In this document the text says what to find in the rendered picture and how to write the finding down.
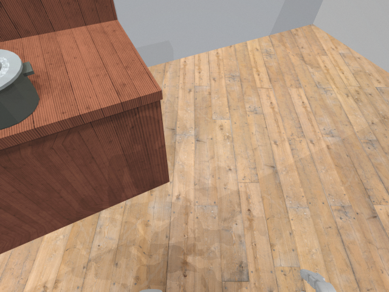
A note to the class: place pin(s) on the lid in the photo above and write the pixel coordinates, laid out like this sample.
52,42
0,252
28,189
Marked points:
10,68

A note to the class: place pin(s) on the table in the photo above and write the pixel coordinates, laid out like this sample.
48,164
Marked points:
96,138

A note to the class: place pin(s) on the pot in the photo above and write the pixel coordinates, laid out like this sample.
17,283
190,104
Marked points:
18,100

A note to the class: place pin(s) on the right robot hand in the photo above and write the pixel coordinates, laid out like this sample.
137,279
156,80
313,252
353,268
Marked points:
316,281

